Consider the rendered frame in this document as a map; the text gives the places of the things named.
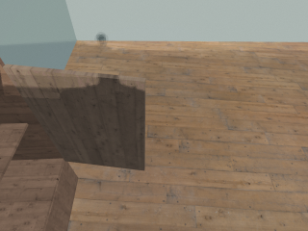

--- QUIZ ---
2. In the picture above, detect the cupboard door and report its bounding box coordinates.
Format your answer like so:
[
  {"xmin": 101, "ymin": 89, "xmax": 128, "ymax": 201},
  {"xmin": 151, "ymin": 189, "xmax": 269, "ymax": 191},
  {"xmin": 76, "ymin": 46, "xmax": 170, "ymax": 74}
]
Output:
[{"xmin": 3, "ymin": 64, "xmax": 146, "ymax": 171}]

